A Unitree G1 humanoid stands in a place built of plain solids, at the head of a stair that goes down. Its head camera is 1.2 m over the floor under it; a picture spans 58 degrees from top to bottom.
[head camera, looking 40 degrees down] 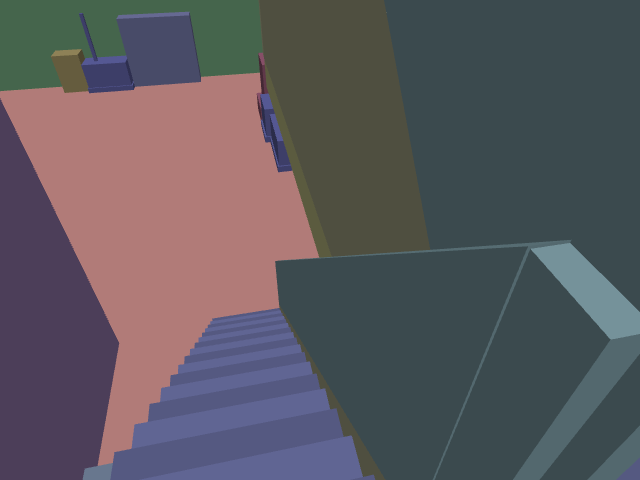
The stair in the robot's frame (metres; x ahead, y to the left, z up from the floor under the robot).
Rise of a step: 0.21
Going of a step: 0.23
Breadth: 0.95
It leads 12 degrees to the left of straight ahead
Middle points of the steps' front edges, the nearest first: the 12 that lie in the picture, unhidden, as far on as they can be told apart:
0.68 0.34 -0.41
0.91 0.39 -0.62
1.13 0.43 -0.83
1.35 0.48 -1.04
1.57 0.53 -1.24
1.80 0.57 -1.45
2.02 0.62 -1.66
2.24 0.67 -1.86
2.46 0.71 -2.07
2.69 0.76 -2.28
2.91 0.81 -2.48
3.13 0.85 -2.69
